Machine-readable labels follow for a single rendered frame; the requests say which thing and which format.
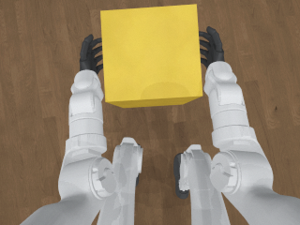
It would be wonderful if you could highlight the robot left hand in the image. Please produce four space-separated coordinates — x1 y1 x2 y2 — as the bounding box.
79 34 104 75

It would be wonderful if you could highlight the robot right thigh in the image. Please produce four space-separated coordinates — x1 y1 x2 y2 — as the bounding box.
181 149 231 225

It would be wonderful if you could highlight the robot left upper arm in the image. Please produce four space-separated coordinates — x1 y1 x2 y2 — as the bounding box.
20 156 117 225

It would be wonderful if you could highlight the robot left forearm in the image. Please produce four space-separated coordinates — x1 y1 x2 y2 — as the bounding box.
58 69 107 193

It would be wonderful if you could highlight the carton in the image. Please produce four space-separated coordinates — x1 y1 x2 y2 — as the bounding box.
100 4 203 109

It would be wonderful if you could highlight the robot right upper arm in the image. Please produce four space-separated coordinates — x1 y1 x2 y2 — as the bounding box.
209 149 300 225

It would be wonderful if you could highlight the robot right forearm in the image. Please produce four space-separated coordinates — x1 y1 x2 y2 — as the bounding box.
203 61 274 181

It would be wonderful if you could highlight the left robot shin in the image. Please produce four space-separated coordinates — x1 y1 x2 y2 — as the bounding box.
113 137 139 177

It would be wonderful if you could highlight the robot right hand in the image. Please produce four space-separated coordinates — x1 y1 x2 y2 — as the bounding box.
199 26 225 69

